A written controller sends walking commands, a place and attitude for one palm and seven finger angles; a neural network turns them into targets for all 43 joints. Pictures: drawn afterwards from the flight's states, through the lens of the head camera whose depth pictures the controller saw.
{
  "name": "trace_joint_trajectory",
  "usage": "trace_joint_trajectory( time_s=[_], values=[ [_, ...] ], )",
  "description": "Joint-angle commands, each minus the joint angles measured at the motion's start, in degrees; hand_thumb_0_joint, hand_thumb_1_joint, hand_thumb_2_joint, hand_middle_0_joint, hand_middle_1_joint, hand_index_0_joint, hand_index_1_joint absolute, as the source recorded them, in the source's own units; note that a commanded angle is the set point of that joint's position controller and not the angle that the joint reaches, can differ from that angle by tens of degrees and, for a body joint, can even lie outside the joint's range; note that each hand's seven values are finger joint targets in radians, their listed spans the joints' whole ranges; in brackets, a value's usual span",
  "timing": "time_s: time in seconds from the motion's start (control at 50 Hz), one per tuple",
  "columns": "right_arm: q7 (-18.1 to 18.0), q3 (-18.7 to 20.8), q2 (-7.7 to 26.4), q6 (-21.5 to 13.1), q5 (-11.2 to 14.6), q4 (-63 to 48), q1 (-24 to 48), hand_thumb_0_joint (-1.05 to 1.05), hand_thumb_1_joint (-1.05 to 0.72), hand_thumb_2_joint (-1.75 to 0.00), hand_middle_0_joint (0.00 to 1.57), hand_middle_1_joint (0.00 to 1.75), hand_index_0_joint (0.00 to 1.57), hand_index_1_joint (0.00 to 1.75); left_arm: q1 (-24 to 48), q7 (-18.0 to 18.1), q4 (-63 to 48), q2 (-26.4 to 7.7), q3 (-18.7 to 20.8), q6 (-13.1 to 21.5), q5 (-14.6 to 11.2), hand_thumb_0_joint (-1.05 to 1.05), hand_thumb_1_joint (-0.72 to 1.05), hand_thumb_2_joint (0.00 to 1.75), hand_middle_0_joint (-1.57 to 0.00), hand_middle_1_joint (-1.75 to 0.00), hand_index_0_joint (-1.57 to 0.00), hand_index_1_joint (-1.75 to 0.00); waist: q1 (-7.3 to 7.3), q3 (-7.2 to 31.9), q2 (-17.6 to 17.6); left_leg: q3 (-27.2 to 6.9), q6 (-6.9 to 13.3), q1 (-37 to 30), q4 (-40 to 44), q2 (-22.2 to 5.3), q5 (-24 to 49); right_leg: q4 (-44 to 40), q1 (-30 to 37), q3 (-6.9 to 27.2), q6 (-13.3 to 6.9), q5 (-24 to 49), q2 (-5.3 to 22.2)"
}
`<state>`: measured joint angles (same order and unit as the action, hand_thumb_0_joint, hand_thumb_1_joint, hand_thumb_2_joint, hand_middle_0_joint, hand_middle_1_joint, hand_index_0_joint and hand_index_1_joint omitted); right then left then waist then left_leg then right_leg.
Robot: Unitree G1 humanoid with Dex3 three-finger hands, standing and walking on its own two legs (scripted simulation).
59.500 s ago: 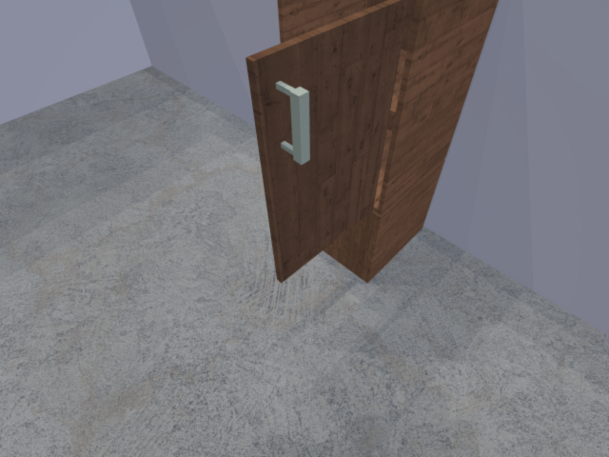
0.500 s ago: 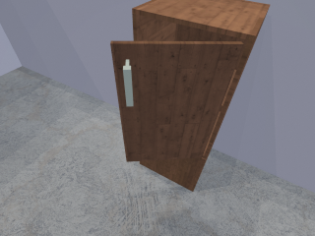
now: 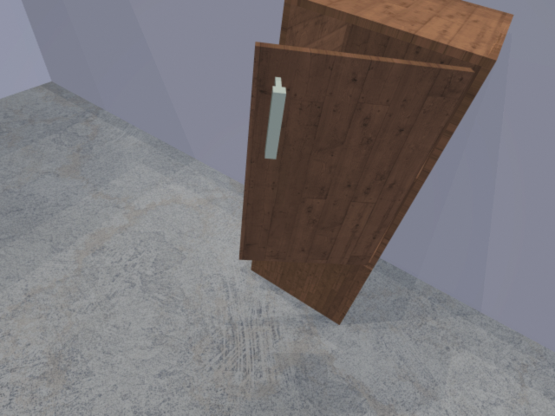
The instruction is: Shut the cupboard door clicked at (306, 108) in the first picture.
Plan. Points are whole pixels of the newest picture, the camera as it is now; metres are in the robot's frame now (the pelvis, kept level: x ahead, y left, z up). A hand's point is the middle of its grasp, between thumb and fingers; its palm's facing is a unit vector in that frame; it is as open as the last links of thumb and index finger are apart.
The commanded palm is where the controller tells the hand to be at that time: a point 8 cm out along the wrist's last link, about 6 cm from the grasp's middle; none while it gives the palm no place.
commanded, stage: come to a stop and stand still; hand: left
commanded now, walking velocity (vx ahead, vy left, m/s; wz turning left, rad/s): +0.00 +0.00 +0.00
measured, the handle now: (274, 118) +0.56 +0.05 +0.15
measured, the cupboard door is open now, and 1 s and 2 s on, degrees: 34 34 34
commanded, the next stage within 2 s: look again from close up in 0.50 s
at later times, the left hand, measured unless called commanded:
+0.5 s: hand out of the picture +0.07 +0.20 -0.16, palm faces -0.04 -0.99 -0.11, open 7.4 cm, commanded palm none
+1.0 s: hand out of the picture -0.02 +0.16 -0.16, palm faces +0.01 -0.99 -0.13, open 7.4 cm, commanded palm none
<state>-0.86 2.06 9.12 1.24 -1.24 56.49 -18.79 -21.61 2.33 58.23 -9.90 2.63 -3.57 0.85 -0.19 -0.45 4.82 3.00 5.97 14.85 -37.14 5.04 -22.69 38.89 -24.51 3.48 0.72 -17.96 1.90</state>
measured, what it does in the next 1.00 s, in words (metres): steps on the spot: right foot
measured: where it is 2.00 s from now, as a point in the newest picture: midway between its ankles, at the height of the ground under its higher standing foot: outside the picture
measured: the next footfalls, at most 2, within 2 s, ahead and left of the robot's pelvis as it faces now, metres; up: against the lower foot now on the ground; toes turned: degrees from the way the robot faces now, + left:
right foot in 0.84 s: +0.05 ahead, -0.15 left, +0.00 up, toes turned +0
left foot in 1.88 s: +0.18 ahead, +0.01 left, +0.00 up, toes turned +9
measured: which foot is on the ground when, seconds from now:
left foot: down 0.00-1.00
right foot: up 0.00-0.82, down 0.84-1.00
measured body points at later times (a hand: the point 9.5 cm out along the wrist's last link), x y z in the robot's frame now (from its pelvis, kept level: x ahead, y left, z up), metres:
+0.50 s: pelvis -0.01 +0.04 +0.03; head +0.00 +0.09 +0.48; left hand +0.07 +0.26 -0.15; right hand -0.08 -0.17 -0.11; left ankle +0.00 +0.04 -0.72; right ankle -0.06 -0.15 -0.67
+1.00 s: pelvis +0.01 +0.01 +0.02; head +0.02 +0.03 +0.47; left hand -0.02 +0.21 -0.15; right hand +0.00 -0.21 -0.13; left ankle +0.00 +0.04 -0.72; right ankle +0.01 -0.15 -0.72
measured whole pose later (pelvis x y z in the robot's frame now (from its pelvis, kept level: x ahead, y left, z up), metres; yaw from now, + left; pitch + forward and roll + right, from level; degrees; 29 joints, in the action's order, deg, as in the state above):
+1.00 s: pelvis +0.01 +0.01 +0.02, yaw -2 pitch -1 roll -1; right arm -1.9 -0.5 6.9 -0.6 -0.4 64.4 -16.9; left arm -19.8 2.1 63.5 -7.3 -0.8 -0.3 0.4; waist 0.4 -1.6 1.8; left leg 4.5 6.9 8.3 -21.3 6.1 -12.6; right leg 23.6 -10.2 2.5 2.6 -12.5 1.8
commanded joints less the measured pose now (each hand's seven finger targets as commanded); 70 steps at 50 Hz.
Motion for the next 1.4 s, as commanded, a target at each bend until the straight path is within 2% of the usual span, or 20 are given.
trace_joint_trajectory(
  time_s=[0.0, 0.04, 0.08, 0.14, 0.18, 0.28, 0.34, 0.4, 0.46, 0.58, 0.66, 0.72, 0.76, 0.84, 0.88, 0.9, 1.12, 1.22, 1.32, 1.38],
  values=[
    [-1.9, 0.1, 6.4, -2.7, -0.2, -3.2, 3.6, 0.00, -0.90, -0.90, 0.20, 0.30, 0.20, 0.30, -0.8, 0.7, -3.7, -3.8, 0.6, 1.8, 0.8, 0.00, 0.90, 0.90, -0.20, -0.30, -0.20, -0.30, 2.53, -5.8, -12.9, -24.9, 2.2, 9.0, 26.6, -18.1, 1.3, 15.0, -0.4, 3.0, -1.3, -2.5, -0.6],
    [-2.1, -0.2, 5.7, -3.0, 0.0, -2.4, 2.2, 0.00, -0.90, -0.90, 0.20, 0.30, 0.20, 0.30, 0.9, 0.1, -3.5, -3.0, 0.2, 1.8, 0.6, 0.00, 0.90, 0.90, -0.20, -0.30, -0.20, -0.30, 1.71, -6.7, -7.2, -22.3, 1.4, 5.9, 26.8, -18.1, 2.1, 13.5, -1.3, 2.6, -1.3, -1.5, 0.2],
    [-2.3, -0.4, 5.1, -3.3, 0.1, -0.8, -0.2, 0.00, -0.90, -0.90, 0.20, 0.30, 0.20, 0.30, 2.4, -0.4, -3.2, -2.3, -0.4, 2.1, 0.5, 0.00, 0.90, 0.90, -0.20, -0.30, -0.20, -0.30, 0.80, -6.3, -5.3, -20.6, 1.8, 0.9, 26.4, -17.3, 6.0, 8.6, -0.9, 0.9, -1.2, -2.0, 0.2],
    [-2.7, -0.6, 5.2, -3.4, -0.1, 1.9, -5.2, 0.00, -0.90, -0.90, 0.20, 0.30, 0.20, 0.30, 4.8, -0.7, -3.2, -2.5, -0.8, 2.4, 0.5, 0.00, 0.90, 0.90, -0.20, -0.30, -0.20, -0.30, -1.33, -4.3, -8.4, -21.2, 0.6, -8.3, 26.9, -18.2, 8.4, 3.3, -1.6, -0.6, -1.3, -4.6, -0.5],
    [-2.8, -0.5, 5.2, -3.3, -0.2, 3.1, -7.7, 0.00, -0.90, -0.90, 0.20, 0.30, 0.20, 0.30, 6.5, -0.9, -3.5, -2.9, -0.8, 2.5, 0.4, 0.00, 0.90, 0.90, -0.20, -0.30, -0.20, -0.30, -2.36, -3.7, -7.7, -21.7, -1.0, -12.5, 26.2, -18.7, 13.8, 0.9, -2.0, -1.0, -1.4, -5.7, -0.9],
    [-3.4, -0.4, 5.4, -3.0, -0.1, 5.1, -9.1, 0.00, -0.90, -0.90, 0.20, 0.30, 0.20, 0.30, 7.7, -1.0, -3.3, -3.2, -0.7, 1.5, -0.1, 0.00, 0.90, 0.90, -0.20, -0.30, -0.20, -0.30, -2.48, -2.9, -9.4, -19.4, -5.4, -15.2, 24.9, -18.7, 27.2, 1.7, -0.3, -0.8, -1.1, -5.7, -1.3],
    [-3.5, -0.5, 5.4, -2.9, 0.0, 5.9, -8.7, 0.00, -0.90, -0.90, 0.20, 0.30, 0.20, 0.30, 6.5, -1.0, -2.5, -3.6, -0.3, 0.9, -0.1, 0.00, 0.90, 0.90, -0.20, -0.30, -0.20, -0.30, -1.95, -1.1, -10.4, -18.0, -7.0, -15.3, 25.8, -18.3, 25.1, 5.0, 0.7, -0.3, -0.7, -4.7, -1.5],
    [-3.4, -0.5, 4.9, -2.7, 0.0, 6.3, -8.4, 0.00, -0.90, -0.90, 0.20, 0.30, 0.20, 0.30, 7.2, -1.0, -2.5, -3.6, 0.0, 0.5, 0.0, 0.00, 0.90, 0.90, -0.20, -0.30, -0.20, -0.30, -1.83, -2.6, -9.7, -18.0, -6.0, -12.8, 26.9, -18.5, 21.0, 5.8, 1.0, -0.1, -0.4, -4.5, -1.1],
    [-3.2, -0.6, 4.7, -2.7, 0.1, 6.9, -8.0, 0.00, -0.90, -0.90, 0.20, 0.30, 0.20, 0.30, 6.8, -0.9, -2.0, -3.4, 0.1, 0.4, 0.1, 0.00, 0.90, 0.90, -0.20, -0.30, -0.20, -0.30, -1.61, -2.7, -9.7, -17.6, -7.3, -11.3, 28.5, -17.9, 14.2, 7.0, 1.0, 0.0, -0.3, -2.8, -0.8],
    [-2.6, -0.7, 4.0, -2.6, 0.3, 7.1, -6.1, 0.00, -0.90, -0.90, 0.20, 0.30, 0.20, 0.30, 7.8, -0.7, -1.8, -2.7, -0.7, 0.9, 0.0, 0.00, 0.90, 0.90, -0.20, -0.30, -0.20, -0.30, -1.52, -5.6, -10.2, -16.9, -3.5, -6.6, 29.4, -17.1, 6.9, -0.9, 4.1, -1.4, -0.6, -3.5, 0.3],
    [-2.3, -0.5, 4.5, -2.5, 0.5, 7.1, -5.2, 0.00, -0.90, -0.90, 0.20, 0.30, 0.20, 0.30, 4.8, -0.4, -0.6, -1.7, -1.1, 1.2, 0.0, 0.00, 0.90, 0.90, -0.20, -0.30, -0.20, -0.30, -1.09, -4.6, -10.3, -16.2, -6.5, -5.5, 29.6, -16.5, 2.5, -4.3, 6.0, -1.8, -0.9, -1.6, 0.2],
    [-2.1, -0.8, 4.0, -2.7, 0.7, 6.9, -4.3, 0.00, -0.90, -0.90, 0.20, 0.30, 0.20, 0.30, 3.4, -0.2, 0.1, -1.4, -1.5, 2.1, -0.1, 0.00, 0.90, 0.90, -0.20, -0.30, -0.20, -0.30, -0.30, -5.0, -8.3, -14.2, -3.4, -3.5, 26.9, -15.8, 4.9, -12.2, 9.9, -1.8, -1.2, 2.8, 0.7],
    [-1.9, -1.0, 3.5, -2.8, 1.0, 6.8, -3.8, 0.00, -0.90, -0.90, 0.20, 0.30, 0.20, 0.30, 1.9, 0.1, 1.1, -1.7, -1.8, 2.8, -0.2, 0.00, 0.90, 0.90, -0.20, -0.30, -0.20, -0.30, 0.07, -4.7, -5.6, -13.0, -5.1, -1.4, 25.1, -14.0, 5.1, -17.2, 13.5, 0.4, -1.8, 7.7, 1.5],
    [-1.5, -1.4, 3.0, -3.1, 1.1, 6.8, -3.9, 0.00, -0.90, -0.90, 0.20, 0.30, 0.20, 0.30, -0.2, 0.3, 2.5, -2.3, -2.6, 3.5, -0.2, 0.00, 0.90, 0.90, -0.20, -0.30, -0.20, -0.30, -0.12, -6.2, -9.4, -13.0, -7.7, -1.9, 26.5, -11.9, 6.1, -16.2, 12.1, 1.2, -2.8, 8.2, 3.0],
    [-1.6, -1.1, 4.1, -2.8, 1.1, 6.5, -3.4, 0.00, -0.90, -0.90, 0.20, 0.30, 0.20, 0.30, -0.1, 0.1, 3.2, -1.6, -2.9, 3.8, -0.1, 0.00, 0.90, 0.90, -0.20, -0.30, -0.20, -0.30, -0.36, -6.5, -2.2, -12.2, -6.2, -2.4, 24.8, -12.3, 7.6, -16.4, 11.8, 1.1, -2.2, 9.3, 2.2],
    [-1.5, -1.1, 4.2, -2.9, 1.1, 6.5, -2.9, 0.00, -0.90, -0.90, 0.20, 0.30, 0.20, 0.30, -0.7, 0.1, 3.3, -1.0, -3.1, 4.0, -0.2, 0.00, 0.90, 0.90, -0.20, -0.30, -0.20, -0.30, -0.16, -6.1, -1.1, -11.1, -5.3, -3.1, 24.1, -12.0, 8.2, -17.1, 11.6, 1.7, -2.2, 9.8, 2.8],
    [-1.7, -2.1, 3.6, -3.6, 1.2, 7.2, -1.6, 0.00, -0.90, -0.90, 0.20, 0.30, 0.20, 0.30, -2.4, 0.4, 4.1, -0.9, -3.3, 4.6, -0.3, 0.00, 0.90, 0.90, -0.20, -0.30, -0.20, -0.30, 0.02, -3.2, -5.0, -7.3, -4.3, -7.3, 20.0, -10.5, 20.5, -17.3, 13.2, 2.2, -2.2, 13.6, 3.4],
    [-1.8, -2.3, 3.4, -3.6, 1.2, 7.4, -1.4, 0.00, -0.90, -0.90, 0.20, 0.30, 0.20, 0.30, -2.1, 0.6, 4.0, -1.1, -3.3, 4.8, -0.4, 0.00, 0.90, 0.90, -0.20, -0.30, -0.20, -0.30, 0.08, -2.9, -3.8, -6.8, -4.1, -7.7, 18.8, -10.5, 23.1, -17.2, 14.2, 2.4, -2.5, 16.1, 3.6],
    [-1.7, -1.7, 4.5, -3.1, 0.6, 7.9, -1.9, 0.00, -0.90, -0.90, 0.20, 0.30, 0.20, 0.30, -1.6, -0.1, 4.0, -0.6, -2.9, 4.1, 0.1, 0.00, 0.90, 0.90, -0.20, -0.30, -0.20, -0.30, -0.19, -5.7, -5.0, -11.6, -2.3, -5.0, 21.8, -13.1, 5.3, -13.8, 11.3, -1.7, -2.7, 2.7, 1.5],
    [-1.8, -1.0, 5.4, -2.7, 0.5, 7.4, -2.6, 0.00, -0.90, -0.90, 0.20, 0.30, 0.20, 0.30, -0.8, -0.5, 3.1, -0.9, -2.4, 3.9, 0.6, 0.00, 0.90, 0.90, -0.20, -0.30, -0.20, -0.30, -0.32, -9.2, -6.4, -16.2, -0.2, -3.2, 22.9, -15.7, 2.6, -10.8, 7.7, -3.8, -2.7, 0.5, 0.6]
  ],
)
